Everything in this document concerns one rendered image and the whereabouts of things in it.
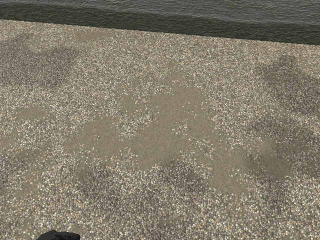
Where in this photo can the robot left hand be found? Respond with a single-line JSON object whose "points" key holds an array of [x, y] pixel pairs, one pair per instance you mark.
{"points": [[54, 235]]}

